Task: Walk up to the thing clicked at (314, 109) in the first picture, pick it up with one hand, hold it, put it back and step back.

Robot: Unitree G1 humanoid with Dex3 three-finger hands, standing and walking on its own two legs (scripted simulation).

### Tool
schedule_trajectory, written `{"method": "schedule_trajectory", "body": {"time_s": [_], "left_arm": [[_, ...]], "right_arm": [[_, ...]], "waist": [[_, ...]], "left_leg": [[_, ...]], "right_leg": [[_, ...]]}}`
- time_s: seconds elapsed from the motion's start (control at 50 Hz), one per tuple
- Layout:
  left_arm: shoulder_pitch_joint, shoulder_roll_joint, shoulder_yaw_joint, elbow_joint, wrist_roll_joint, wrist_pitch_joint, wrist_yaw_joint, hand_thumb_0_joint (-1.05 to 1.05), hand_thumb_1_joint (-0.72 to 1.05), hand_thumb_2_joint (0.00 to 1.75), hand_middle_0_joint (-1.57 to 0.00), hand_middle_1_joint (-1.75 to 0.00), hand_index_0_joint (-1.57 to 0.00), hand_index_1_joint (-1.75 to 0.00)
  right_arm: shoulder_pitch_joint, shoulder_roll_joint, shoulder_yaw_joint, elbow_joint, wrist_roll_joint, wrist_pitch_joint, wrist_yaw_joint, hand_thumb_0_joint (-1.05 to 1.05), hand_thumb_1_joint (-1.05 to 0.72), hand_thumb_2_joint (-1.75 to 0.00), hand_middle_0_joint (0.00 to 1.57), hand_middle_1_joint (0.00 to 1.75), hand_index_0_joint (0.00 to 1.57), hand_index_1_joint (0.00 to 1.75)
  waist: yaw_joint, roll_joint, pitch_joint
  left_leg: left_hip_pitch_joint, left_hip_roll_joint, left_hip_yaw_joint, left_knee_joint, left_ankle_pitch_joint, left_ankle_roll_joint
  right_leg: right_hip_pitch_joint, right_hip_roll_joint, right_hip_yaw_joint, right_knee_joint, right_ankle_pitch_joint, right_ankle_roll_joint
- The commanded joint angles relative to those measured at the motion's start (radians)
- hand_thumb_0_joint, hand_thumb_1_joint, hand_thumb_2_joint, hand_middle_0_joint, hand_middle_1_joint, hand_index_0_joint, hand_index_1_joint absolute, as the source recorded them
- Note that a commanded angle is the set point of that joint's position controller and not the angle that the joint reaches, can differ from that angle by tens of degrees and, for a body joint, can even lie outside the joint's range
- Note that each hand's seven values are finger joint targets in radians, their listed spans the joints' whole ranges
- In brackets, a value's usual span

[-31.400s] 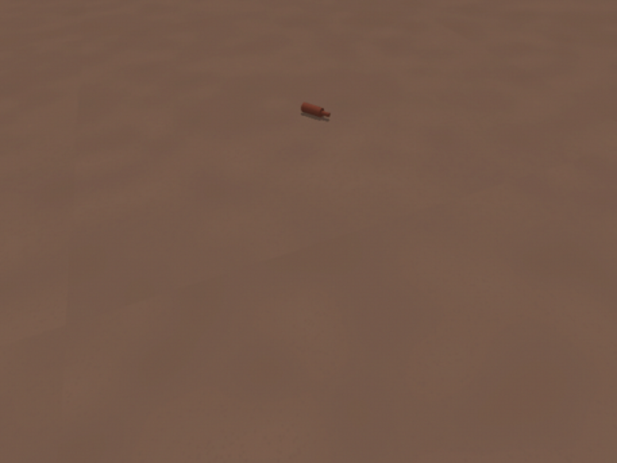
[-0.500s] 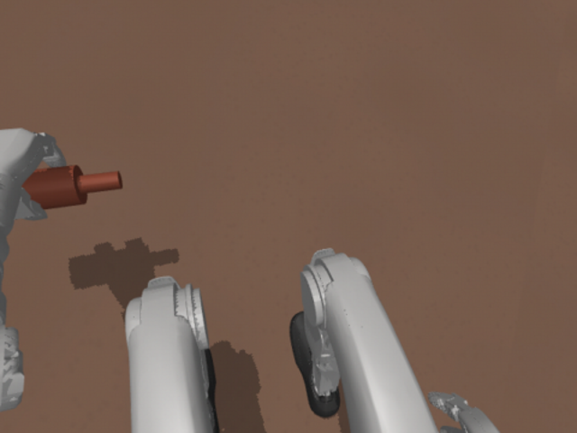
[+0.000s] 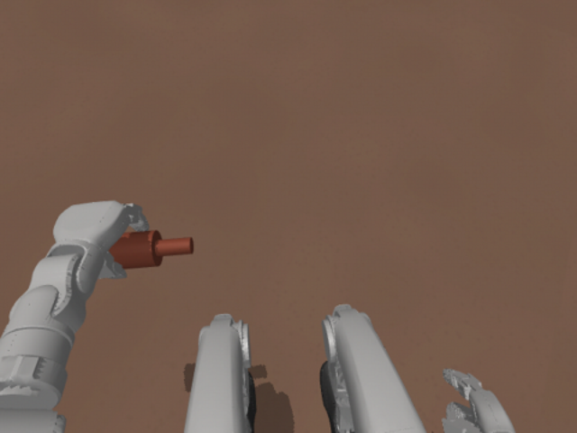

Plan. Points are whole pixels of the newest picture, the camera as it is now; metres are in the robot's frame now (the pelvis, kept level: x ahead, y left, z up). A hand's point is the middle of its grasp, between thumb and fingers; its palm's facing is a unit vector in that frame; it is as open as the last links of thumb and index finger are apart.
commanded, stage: lift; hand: left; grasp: from above
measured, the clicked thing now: (130, 250) +0.41 +0.25 -0.11
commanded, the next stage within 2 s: hold in 0.82 s
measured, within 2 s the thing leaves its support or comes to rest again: neither
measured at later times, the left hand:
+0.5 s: hand (77, 234) +0.36 +0.23 +0.07, palm faces -0.47 -0.06 -0.88, open 8.7 cm
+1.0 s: hand (55, 172) +0.39 +0.23 +0.14, palm faces -0.46 -0.08 -0.88, open 8.6 cm
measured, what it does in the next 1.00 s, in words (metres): rises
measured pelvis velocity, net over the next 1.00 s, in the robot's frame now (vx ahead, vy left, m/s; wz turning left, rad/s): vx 0.09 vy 0.00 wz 0.03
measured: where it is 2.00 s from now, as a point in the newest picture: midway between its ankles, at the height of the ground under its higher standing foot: (292, 429)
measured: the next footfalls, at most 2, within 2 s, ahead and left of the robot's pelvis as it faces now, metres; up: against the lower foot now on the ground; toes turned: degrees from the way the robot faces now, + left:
none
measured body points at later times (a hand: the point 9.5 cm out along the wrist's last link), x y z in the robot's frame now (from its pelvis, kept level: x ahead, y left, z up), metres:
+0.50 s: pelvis +0.04 +0.00 +0.16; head +0.11 +0.00 +0.60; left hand +0.38 +0.24 +0.12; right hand +0.13 -0.27 +0.03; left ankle +0.09 +0.11 -0.49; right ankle +0.09 -0.13 -0.49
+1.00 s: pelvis +0.09 +0.00 +0.22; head +0.13 +0.00 +0.66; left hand +0.41 +0.23 +0.19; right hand +0.18 -0.27 +0.09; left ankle +0.09 +0.11 -0.49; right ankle +0.09 -0.13 -0.49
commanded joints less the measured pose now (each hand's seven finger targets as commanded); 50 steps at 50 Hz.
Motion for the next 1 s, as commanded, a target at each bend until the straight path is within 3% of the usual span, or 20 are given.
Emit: {"method": "schedule_trajectory", "body": {"time_s": [0.0, 0.04, 0.06, 0.14, 0.22, 0.32, 0.34, 0.4, 0.46, 0.52, 0.54, 0.56, 0.6, 0.64, 0.66, 0.68, 0.76, 0.86, 0.94, 0.98], "left_arm": [[-0.270, 0.255, 0.106, -0.232, -0.003, 0.022, 0.069, 0.00, 0.89, 0.60, -1.04, -0.74, -1.14, -0.64], [-0.253, 0.224, 0.085, -0.209, 0.007, 0.031, 0.077, 0.00, 0.90, 0.60, -1.05, -0.72, -1.14, -0.63], [-0.242, 0.231, 0.097, -0.193, 0.006, 0.035, 0.085, 0.00, 0.90, 0.61, -1.05, -0.74, -1.14, -0.64], [-0.202, 0.149, 0.044, -0.117, 0.013, 0.046, 0.106, 0.00, 0.89, 0.60, -1.05, -0.75, -1.14, -0.65], [-0.202, 0.103, 0.003, -0.088, 0.018, 0.043, 0.112, 0.00, 0.82, 0.56, -1.00, -0.73, -1.09, -0.64], [-0.216, 0.095, 0.000, -0.084, 0.024, 0.033, 0.139, 0.00, 0.75, 0.54, -0.96, -0.71, -1.04, -0.62], [-0.214, 0.060, -0.024, -0.070, 0.024, 0.032, 0.144, 0.00, 0.75, 0.54, -0.96, -0.70, -1.04, -0.62], [-0.233, 0.097, 0.002, -0.090, 0.040, 0.036, 0.169, 0.00, 0.75, 0.54, -0.96, -0.70, -1.04, -0.62], [-0.246, 0.070, -0.018, -0.066, 0.042, 0.051, 0.186, 0.00, 0.77, 0.55, -0.96, -0.72, -1.05, -0.63], [-0.223, 0.074, -0.004, -0.070, 0.034, 0.070, 0.201, 0.00, 0.76, 0.57, -0.97, -0.70, -1.05, -0.62], [-0.211, 0.043, -0.028, -0.048, 0.032, 0.078, 0.200, 0.00, 0.76, 0.58, -0.97, -0.70, -1.05, -0.62], [-0.192, 0.040, -0.026, -0.045, 0.031, 0.086, 0.201, 0.00, 0.77, 0.57, -0.97, -0.71, -1.05, -0.63], [-0.183, 0.027, -0.043, -0.022, 0.031, 0.100, 0.195, 0.00, 0.75, 0.54, -0.96, -0.69, -1.05, -0.61], [-0.171, 0.036, -0.031, -0.027, 0.023, 0.109, 0.188, 0.00, 0.76, 0.55, -0.97, -0.70, -1.05, -0.62], [-0.160, -0.001, -0.060, -0.020, 0.014, 0.113, 0.179, 0.00, 0.77, 0.56, -0.97, -0.71, -1.06, -0.62], [-0.183, 0.006, -0.057, -0.045, 0.011, 0.112, 0.172, 0.00, 0.79, 0.54, -0.97, -0.72, -1.07, -0.62], [-0.164, 0.011, -0.052, -0.060, 0.009, 0.110, 0.157, 0.00, 0.79, 0.53, -0.98, -0.72, -1.08, -0.62], [-0.166, 0.013, -0.048, -0.093, 0.023, 0.101, 0.152, 0.00, 0.81, 0.55, -1.00, -0.71, -1.09, -0.62], [-0.203, 0.019, -0.047, -0.111, 0.035, 0.100, 0.155, 0.00, 0.82, 0.49, -0.96, -0.72, -1.08, -0.59], [-0.180, 0.019, -0.051, -0.114, 0.037, 0.098, 0.143, 0.00, 0.82, 0.49, -0.97, -0.70, -1.09, -0.58]], "right_arm": [[0.107, -0.173, -0.079, -0.052, 0.013, -0.037, -0.039, 0.00, -0.89, -0.90, 0.20, 0.30, 0.20, 0.30], [0.097, -0.165, -0.075, -0.042, 0.015, -0.045, -0.046, 0.00, -0.89, -0.90, 0.20, 0.30, 0.20, 0.30], [0.093, -0.163, -0.073, -0.036, 0.019, -0.050, -0.050, 0.00, -0.89, -0.90, 0.20, 0.30, 0.20, 0.30], [0.082, -0.144, -0.068, -0.020, 0.025, -0.076, -0.059, 0.00, -0.90, -0.90, 0.20, 0.30, 0.20, 0.30], [0.098, -0.144, -0.079, -0.007, 0.026, -0.103, -0.064, 0.00, -0.90, -0.90, 0.20, 0.30, 0.20, 0.30], [0.104, -0.143, -0.087, -0.005, 0.029, -0.124, -0.061, 0.00, -0.90, -0.90, 0.20, 0.30, 0.20, 0.30], [0.103, -0.134, -0.084, 0.001, 0.026, -0.129, -0.060, 0.00, -0.90, -0.90, 0.20, 0.30, 0.20, 0.30], [0.121, -0.143, -0.094, 0.008, 0.026, -0.133, -0.060, 0.00, -0.90, -0.90, 0.20, 0.30, 0.20, 0.30], [0.127, -0.141, -0.093, 0.025, 0.024, -0.137, -0.059, 0.00, -0.89, -0.90, 0.20, 0.30, 0.20, 0.30], [0.125, -0.145, -0.101, 0.019, 0.026, -0.133, -0.056, 0.00, -0.89, -0.90, 0.20, 0.30, 0.20, 0.30], [0.117, -0.135, -0.096, 0.024, 0.024, -0.134, -0.055, 0.00, -0.89, -0.90, 0.20, 0.30, 0.20, 0.30], [0.123, -0.140, -0.101, 0.028, 0.025, -0.132, -0.055, 0.00, -0.89, -0.90, 0.20, 0.30, 0.20, 0.30], [0.125, -0.141, -0.104, 0.030, 0.026, -0.129, -0.056, 0.00, -0.89, -0.90, 0.20, 0.30, 0.20, 0.30], [0.126, -0.138, -0.106, 0.031, 0.025, -0.125, -0.057, 0.00, -0.89, -0.90, 0.20, 0.30, 0.20, 0.30], [0.128, -0.131, -0.104, 0.030, 0.025, -0.124, -0.056, 0.00, -0.89, -0.90, 0.20, 0.30, 0.20, 0.30], [0.126, -0.135, -0.106, 0.029, 0.026, -0.123, -0.057, 0.00, -0.89, -0.90, 0.20, 0.30, 0.20, 0.30], [0.117, -0.133, -0.108, 0.019, 0.027, -0.114, -0.058, 0.00, -0.90, -0.90, 0.20, 0.30, 0.20, 0.30], [0.116, -0.131, -0.109, 0.018, 0.028, -0.105, -0.058, 0.00, -0.89, -0.89, 0.20, 0.30, 0.20, 0.30], [0.122, -0.134, -0.113, 0.027, 0.026, -0.098, -0.057, 0.00, -0.89, -0.89, 0.20, 0.30, 0.20, 0.30], [0.115, -0.136, -0.117, 0.027, 0.028, -0.094, -0.055, 0.00, -0.89, -0.89, 0.20, 0.30, 0.20, 0.30]], "waist": [[-0.004, 0.123, -0.529], [-0.006, 0.129, -0.471], [-0.002, 0.121, -0.440], [-0.009, 0.067, -0.326], [-0.010, 0.070, -0.309], [0.007, 0.062, -0.269], [0.000, 0.060, -0.261], [0.017, 0.044, -0.294], [0.014, 0.049, -0.279], [0.035, 0.030, -0.289], [0.029, 0.025, -0.266], [0.035, 0.017, -0.261], [0.031, 0.001, -0.248], [0.041, -0.005, -0.257], [0.035, -0.017, -0.253], [0.034, -0.019, -0.256], [0.039, -0.010, -0.235], [0.049, 0.013, -0.243], [0.038, 0.012, -0.250], [0.052, 0.031, -0.253]], "left_leg": [[0.582, 0.006, -0.017, -0.438, 0.025, 0.012], [0.625, 0.005, -0.018, -0.495, 0.016, 0.008], [0.633, 0.007, -0.025, -0.526, 0.001, 0.007], [0.667, -0.003, -0.009, -0.609, -0.014, 0.006], [0.762, -0.004, 0.004, -0.679, 0.047, 0.000], [0.849, -0.015, 0.020, -0.769, 0.047, -0.002], [0.867, -0.013, 0.017, -0.782, 0.064, -0.004], [0.942, -0.019, 0.040, -0.807, 0.156, -0.004], [1.005, -0.011, 0.034, -0.856, 0.207, -0.009], [1.064, -0.014, 0.045, -0.902, 0.245, -0.009], [1.064, -0.014, 0.040, -0.915, 0.256, -0.010], [1.080, -0.013, 0.044, -0.926, 0.280, -0.010], [1.103, -0.014, 0.047, -0.945, 0.324, -0.009], [1.132, -0.016, 0.052, -0.961, 0.369, -0.008], [1.138, -0.017, 0.052, -0.967, 0.392, -0.006], [1.158, -0.018, 0.054, -0.976, 0.413, -0.004], [1.218, -0.020, 0.060, -1.026, 0.433, -0.006], [1.296, -0.017, 0.053, -1.066, 0.533, -0.012], [1.329, -0.020, 0.057, -1.080, 0.590, -0.010], [1.374, -0.016, 0.058, -1.099, 0.626, -0.014]], "right_leg": [[0.396, 0.023, -0.012, -0.346, 0.094, -0.043], [0.427, 0.023, -0.006, -0.395, 0.087, -0.045], [0.448, 0.023, -0.003, -0.417, 0.076, -0.043], [0.532, 0.024, 0.018, -0.533, 0.052, -0.044], [0.621, 0.023, 0.034, -0.624, 0.093, -0.046], [0.720, 0.023, 0.056, -0.739, 0.077, -0.047], [0.732, 0.023, 0.054, -0.748, 0.091, -0.045], [0.811, 0.021, 0.059, -0.797, 0.162, -0.046], [0.851, 0.021, 0.053, -0.830, 0.218, -0.045], [0.926, 0.018, 0.059, -0.881, 0.252, -0.045], [0.940, 0.018, 0.059, -0.893, 0.262, -0.042], [0.952, 0.019, 0.062, -0.906, 0.288, -0.042], [0.986, 0.019, 0.062, -0.928, 0.331, -0.040], [1.034, 0.017, 0.069, -0.951, 0.378, -0.035], [1.057, 0.015, 0.069, -0.957, 0.405, -0.033], [1.069, 0.014, 0.072, -0.970, 0.432, -0.030], [1.113, 0.012, 0.073, -1.020, 0.440, -0.032], [1.149, 0.015, 0.070, -1.041, 0.507, -0.036], [1.190, 0.012, 0.073, -1.062, 0.568, -0.032], [1.195, 0.015, 0.067, -1.071, 0.573, -0.036]]}}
